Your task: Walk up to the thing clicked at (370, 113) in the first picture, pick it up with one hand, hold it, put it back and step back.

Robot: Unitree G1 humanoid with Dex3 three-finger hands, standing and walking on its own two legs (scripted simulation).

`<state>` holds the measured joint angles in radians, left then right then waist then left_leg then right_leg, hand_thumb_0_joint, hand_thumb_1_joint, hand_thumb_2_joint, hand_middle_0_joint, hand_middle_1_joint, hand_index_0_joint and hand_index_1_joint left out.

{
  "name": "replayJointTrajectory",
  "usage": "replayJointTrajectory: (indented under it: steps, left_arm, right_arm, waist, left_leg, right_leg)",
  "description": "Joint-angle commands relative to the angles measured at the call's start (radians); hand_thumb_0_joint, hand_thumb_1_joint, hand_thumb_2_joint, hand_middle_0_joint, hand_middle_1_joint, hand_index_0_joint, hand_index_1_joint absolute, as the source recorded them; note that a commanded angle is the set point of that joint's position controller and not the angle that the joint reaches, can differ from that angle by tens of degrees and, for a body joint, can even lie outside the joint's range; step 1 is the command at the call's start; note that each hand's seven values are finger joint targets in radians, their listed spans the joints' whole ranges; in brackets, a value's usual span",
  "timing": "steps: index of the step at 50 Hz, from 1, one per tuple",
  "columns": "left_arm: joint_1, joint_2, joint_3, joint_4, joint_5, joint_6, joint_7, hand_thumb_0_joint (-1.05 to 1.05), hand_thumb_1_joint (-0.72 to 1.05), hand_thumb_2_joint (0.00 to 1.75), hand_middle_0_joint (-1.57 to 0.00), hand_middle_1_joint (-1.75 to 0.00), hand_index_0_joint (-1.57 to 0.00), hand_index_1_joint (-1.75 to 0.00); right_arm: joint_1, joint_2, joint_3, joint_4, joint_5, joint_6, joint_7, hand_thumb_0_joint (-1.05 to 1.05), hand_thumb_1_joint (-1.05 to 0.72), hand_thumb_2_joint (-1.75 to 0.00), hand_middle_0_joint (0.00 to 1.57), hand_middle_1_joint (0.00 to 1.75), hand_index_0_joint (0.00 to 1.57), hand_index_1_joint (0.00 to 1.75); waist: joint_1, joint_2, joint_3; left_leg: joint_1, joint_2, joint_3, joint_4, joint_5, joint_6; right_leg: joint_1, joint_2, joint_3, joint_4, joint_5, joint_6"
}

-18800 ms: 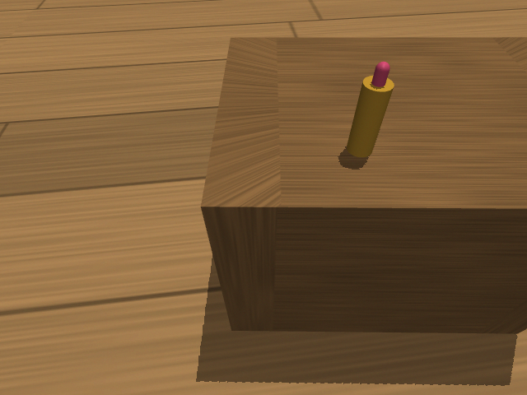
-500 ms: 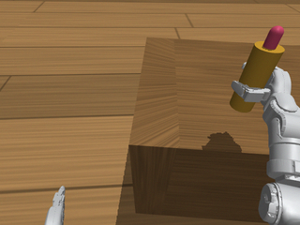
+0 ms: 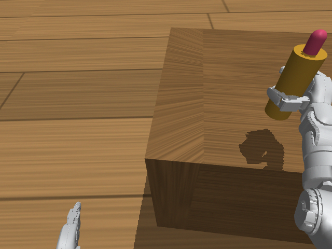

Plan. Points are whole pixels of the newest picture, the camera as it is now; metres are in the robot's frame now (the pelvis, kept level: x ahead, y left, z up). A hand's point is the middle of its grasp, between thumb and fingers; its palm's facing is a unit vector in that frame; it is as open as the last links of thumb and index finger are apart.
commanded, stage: crouch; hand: right
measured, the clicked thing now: (295, 78) +0.44 -0.24 +0.19
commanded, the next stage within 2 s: lower in 0.52 s
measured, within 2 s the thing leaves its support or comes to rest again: rests again in 1.34 s
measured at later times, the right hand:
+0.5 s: hand (285, 90) +0.47 -0.25 +0.13, palm faces +0.26 +0.96 +0.00, open 8.6 cm
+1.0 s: hand (277, 101) +0.48 -0.26 +0.08, palm faces +0.26 +0.97 +0.00, open 8.6 cm
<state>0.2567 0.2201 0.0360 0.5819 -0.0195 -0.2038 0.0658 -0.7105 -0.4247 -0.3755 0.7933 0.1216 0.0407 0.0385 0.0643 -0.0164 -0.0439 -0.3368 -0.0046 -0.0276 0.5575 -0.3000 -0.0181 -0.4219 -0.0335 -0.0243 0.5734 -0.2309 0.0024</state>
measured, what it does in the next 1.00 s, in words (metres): stands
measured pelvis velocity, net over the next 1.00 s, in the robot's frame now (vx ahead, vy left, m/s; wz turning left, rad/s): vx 0.01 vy -0.01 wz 0.02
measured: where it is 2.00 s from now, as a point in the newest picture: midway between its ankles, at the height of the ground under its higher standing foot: outside the picture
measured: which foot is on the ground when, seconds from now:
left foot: down 0.00-1.00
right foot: down 0.00-1.00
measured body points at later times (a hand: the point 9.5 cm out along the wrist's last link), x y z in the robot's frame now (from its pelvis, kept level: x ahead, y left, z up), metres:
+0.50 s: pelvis +0.01 -0.01 +0.00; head +0.05 -0.01 +0.44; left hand +0.15 +0.26 -0.07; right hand +0.45 -0.30 +0.14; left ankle -0.01 +0.13 -0.73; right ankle +0.04 -0.12 -0.73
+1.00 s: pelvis +0.01 -0.01 -0.02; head +0.08 -0.03 +0.43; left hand +0.15 +0.26 -0.08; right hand +0.46 -0.31 +0.09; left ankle -0.01 +0.13 -0.73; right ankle +0.04 -0.12 -0.73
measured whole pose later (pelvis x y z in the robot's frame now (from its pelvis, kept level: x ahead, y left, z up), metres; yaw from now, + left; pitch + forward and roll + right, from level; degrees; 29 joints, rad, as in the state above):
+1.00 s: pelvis +0.01 -0.01 -0.02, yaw +1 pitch +12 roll +2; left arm 0.26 0.23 0.01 0.46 -0.01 -0.13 0.04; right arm -0.78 -0.52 -0.44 1.07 0.10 -0.21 0.09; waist 0.13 0.01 -0.08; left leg -0.54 -0.02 -0.03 0.68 -0.35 -0.03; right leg -0.65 -0.05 -0.02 0.74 -0.31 -0.01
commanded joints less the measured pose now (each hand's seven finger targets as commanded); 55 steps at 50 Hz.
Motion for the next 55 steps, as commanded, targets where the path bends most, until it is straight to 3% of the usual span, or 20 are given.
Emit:
replayJointTrajectory:
  steps: [1, 4, 6, 8, 9, 12, 14, 17, 24, 27, 29, 30, 31, 33, 36, 38, 43, 47, 50, 55]
  left_arm:
    - [-0.085, 0.119, 0.035, -0.151, -0.002, -0.036, 0.006, 0.00, -0.56, 0.06, -0.05, -0.05, -0.05, -0.05]
    - [-0.071, 0.172, 0.070, -0.199, 0.000, -0.029, 0.015, 0.00, -0.55, 0.06, -0.05, -0.05, -0.05, -0.05]
    - [-0.037, 0.094, 0.008, -0.166, -0.002, -0.019, -0.001, 0.00, -0.55, 0.05, -0.05, -0.05, -0.05, -0.04]
    - [-0.043, 0.165, 0.070, -0.217, -0.001, -0.019, 0.008, 0.00, -0.55, 0.06, -0.05, -0.05, -0.05, -0.05]
    - [-0.034, 0.165, 0.062, -0.197, 0.000, -0.010, 0.005, 0.00, -0.56, 0.06, -0.05, -0.05, -0.05, -0.05]
    - [-0.024, 0.113, 0.025, -0.166, -0.001, 0.002, -0.007, 0.00, -0.54, 0.05, -0.05, -0.05, -0.05, -0.04]
    - [-0.093, 0.151, 0.054, -0.221, -0.002, -0.004, 0.000, 0.00, -0.55, 0.05, -0.05, -0.05, -0.05, -0.05]
    - [-0.065, 0.127, 0.023, -0.219, 0.000, -0.001, 0.002, 0.00, -0.56, 0.06, -0.05, -0.05, -0.05, -0.05]
    - [-0.035, 0.173, 0.066, -0.193, 0.001, 0.016, 0.009, 0.00, -0.55, 0.05, -0.05, -0.04, -0.05, -0.04]
    - [-0.070, 0.118, 0.006, -0.240, 0.000, 0.011, -0.003, 0.00, -0.55, 0.05, -0.05, -0.04, -0.05, -0.05]
    - [-0.038, 0.133, 0.023, -0.226, 0.000, 0.019, -0.003, 0.00, -0.55, 0.05, -0.05, -0.04, -0.05, -0.05]
    - [-0.020, 0.185, 0.071, -0.242, 0.001, 0.019, 0.003, 0.00, -0.55, 0.05, -0.05, -0.04, -0.05, -0.04]
    - [0.004, 0.150, 0.040, -0.186, 0.003, 0.024, -0.004, 0.00, -0.55, 0.06, -0.05, -0.04, -0.05, -0.05]
    - [-0.058, 0.185, 0.067, -0.265, 0.003, 0.018, -0.003, 0.00, -0.56, 0.06, -0.05, -0.05, -0.05, -0.06]
    - [-0.053, 0.139, 0.034, -0.241, 0.000, 0.021, -0.011, 0.00, -0.55, 0.05, -0.05, -0.05, -0.05, -0.05]
    - [-0.069, 0.118, 0.005, -0.249, 0.004, 0.018, -0.014, 0.00, -0.56, 0.06, -0.05, -0.05, -0.04, -0.06]
    - [-0.014, 0.199, 0.079, -0.240, 0.012, 0.025, -0.005, 0.00, -0.56, 0.06, -0.05, -0.05, -0.05, -0.06]
    - [-0.011, 0.120, 0.010, -0.235, 0.017, 0.028, -0.016, 0.00, -0.55, 0.06, -0.05, -0.05, -0.05, -0.05]
    - [-0.008, 0.124, 0.010, -0.259, 0.022, 0.025, -0.016, 0.00, -0.55, 0.06, -0.05, -0.05, -0.05, -0.06]
    - [-0.068, 0.201, 0.070, -0.367, 0.029, 0.021, -0.012, 0.00, -0.55, 0.05, -0.05, -0.05, -0.05, -0.05]
  right_arm:
    - [-0.569, -0.303, -0.050, -0.239, 0.023, -0.136, 0.004, 0.00, -0.28, -1.35, 1.33, 1.47, 1.37, 1.47]
    - [-0.553, -0.345, -0.077, -0.172, 0.016, -0.151, 0.002, 0.00, -0.25, -1.35, 1.32, 1.46, 1.36, 1.46]
    - [-0.581, -0.284, -0.030, -0.218, 0.022, -0.175, 0.015, 0.00, -0.28, -1.35, 1.33, 1.46, 1.37, 1.46]
    - [-0.563, -0.342, -0.069, -0.156, 0.019, -0.182, 0.013, 0.00, -0.26, -1.36, 1.33, 1.48, 1.38, 1.48]
    - [-0.552, -0.355, -0.077, -0.171, 0.023, -0.186, 0.016, 0.00, -0.26, -1.36, 1.33, 1.47, 1.37, 1.47]
    - [-0.587, -0.324, -0.057, -0.154, 0.022, -0.201, 0.024, 0.00, -0.24, -1.35, 1.32, 1.47, 1.37, 1.47]
    - [-0.616, -0.345, -0.060, -0.176, 0.022, -0.219, 0.023, 0.00, -0.24, -1.34, 1.31, 1.46, 1.36, 1.46]
    - [-0.629, -0.355, -0.053, -0.178, 0.017, -0.233, 0.031, 0.00, -0.26, -1.34, 1.32, 1.46, 1.37, 1.46]
    - [-0.598, -0.390, -0.088, -0.085, 0.016, -0.241, 0.027, 0.00, -0.25, -1.34, 1.33, 1.46, 1.37, 1.46]
    - [-0.615, -0.367, -0.068, -0.093, 0.013, -0.260, 0.034, 0.00, -0.25, -1.34, 1.33, 1.47, 1.37, 1.47]
    - [-0.618, -0.400, -0.081, -0.097, 0.014, -0.262, 0.036, 0.00, -0.29, -1.34, 1.33, 1.46, 1.37, 1.46]
    - [-0.610, -0.416, -0.096, -0.070, 0.015, -0.259, 0.035, 0.00, -0.26, -1.33, 1.32, 1.45, 1.36, 1.45]
    - [-0.585, -0.394, -0.079, -0.049, 0.011, -0.256, 0.040, 0.00, -0.25, -1.34, 1.32, 1.46, 1.36, 1.46]
    - [-0.636, -0.417, -0.094, -0.079, 0.013, -0.268, 0.038, 0.00, -0.26, -1.34, 1.33, 1.47, 1.37, 1.47]
    - [-0.565, -0.361, -0.076, 0.024, 0.011, -0.273, 0.047, 0.00, -0.26, -1.32, 1.32, 1.45, 1.36, 1.45]
    - [-0.614, -0.370, -0.072, -0.013, 0.007, -0.301, 0.054, 0.00, -0.26, -1.32, 1.32, 1.45, 1.36, 1.45]
    - [-0.585, -0.406, -0.094, 0.012, 0.012, -0.320, 0.061, 0.00, -0.26, -1.34, 1.33, 1.46, 1.37, 1.46]
    - [-0.599, -0.401, -0.094, 0.000, 0.004, -0.358, 0.050, 0.00, -0.29, -1.36, 1.35, 1.48, 1.39, 1.48]
    - [-0.622, -0.423, -0.106, -0.034, 0.002, -0.377, 0.051, 0.00, -0.29, -1.34, 1.34, 1.47, 1.38, 1.47]
    - [-0.625, -0.448, -0.136, -0.020, -0.006, -0.393, 0.034, 0.00, -0.28, -1.35, 1.35, 1.48, 1.39, 1.48]
  waist:
    - [-0.001, -0.075, -0.381]
    - [0.021, -0.030, -0.400]
    - [0.013, -0.111, -0.398]
    - [0.029, -0.062, -0.436]
    - [0.016, -0.069, -0.415]
    - [0.020, -0.119, -0.378]
    - [0.025, -0.097, -0.407]
    - [0.026, -0.117, -0.481]
    - [0.040, -0.081, -0.420]
    - [0.032, -0.101, -0.443]
    - [0.030, -0.113, -0.453]
    - [0.053, -0.085, -0.457]
    - [0.037, -0.126, -0.436]
    - [0.049, -0.107, -0.472]
    - [0.049, -0.057, -0.384]
    - [0.053, -0.093, -0.437]
    - [0.070, -0.103, -0.506]
    - [0.054, -0.147, -0.467]
    - [0.062, -0.181, -0.532]
    - [0.084, -0.132, -0.559]
  left_leg:
    - [-0.006, -0.017, 0.043, -0.065, 0.273, 0.014]
    - [-0.011, -0.023, 0.046, -0.062, 0.279, 0.011]
    - [-0.038, -0.025, 0.048, -0.053, 0.278, 0.016]
    - [-0.042, -0.028, 0.050, -0.047, 0.318, 0.013]
    - [-0.026, -0.026, 0.050, -0.048, 0.328, 0.012]
    - [-0.066, -0.026, 0.045, -0.052, 0.281, 0.018]
    - [-0.060, -0.029, 0.045, -0.053, 0.247, 0.019]
    - [-0.042, -0.025, 0.041, -0.035, 0.303, 0.013]
    - [-0.074, -0.030, 0.046, -0.030, 0.294, 0.013]
    - [-0.072, -0.030, 0.045, -0.025, 0.274, 0.016]
    - [-0.073, -0.028, 0.043, -0.018, 0.296, 0.014]
    - [-0.090, -0.032, 0.046, -0.015, 0.304, 0.013]
    - [-0.102, -0.030, 0.044, -0.009, 0.308, 0.015]
    - [-0.098, -0.031, 0.044, -0.007, 0.316, 0.015]
    - [-0.111, -0.029, 0.040, 0.002, 0.279, 0.011]
    - [-0.122, -0.028, 0.035, 0.015, 0.262, 0.012]
    - [-0.171, -0.035, 0.041, 0.053, 0.307, 0.010]
    - [-0.197, -0.038, 0.047, 0.061, 0.239, 0.019]
    - [-0.204, -0.040, 0.042, 0.084, 0.267, 0.018]
    - [-0.211, -0.045, 0.048, 0.104, 0.278, 0.018]
  right_leg:
    - [0.271, 0.016, 0.007, -0.034, 0.205, -0.015]
    - [0.283, 0.011, 0.010, -0.027, 0.209, -0.016]
    - [0.306, 0.006, 0.011, -0.025, 0.239, -0.007]
    - [0.326, 0.001, 0.015, 0.000, 0.303, -0.011]
    - [0.304, 0.005, 0.013, -0.001, 0.308, -0.012]
    - [0.278, 0.002, 0.011, -0.005, 0.260, -0.010]
    - [0.277, -0.002, 0.016, -0.012, 0.205, -0.009]
    - [0.311, 0.004, 0.013, 0.017, 0.262, -0.012]
    - [0.263, 0.002, 0.014, 0.023, 0.247, -0.016]
    - [0.250, -0.001, 0.014, 0.027, 0.230, -0.012]
    - [0.256, 0.003, 0.012, 0.040, 0.257, -0.013]
    - [0.265, -0.001, 0.016, 0.042, 0.273, -0.014]
    - [0.258, 0.001, 0.015, 0.050, 0.290, -0.012]
    - [0.271, -0.003, 0.018, 0.061, 0.303, -0.013]
    - [0.165, 0.002, 0.012, 0.061, 0.211, -0.019]
    - [0.172, 0.001, 0.012, 0.076, 0.195, -0.019]
    - [0.229, -0.004, 0.025, 0.121, 0.294, -0.018]
    - [0.177, -0.009, 0.030, 0.123, 0.236, -0.009]
    - [0.205, -0.009, 0.031, 0.149, 0.293, -0.008]
    - [0.187, -0.013, 0.039, 0.175, 0.298, -0.010]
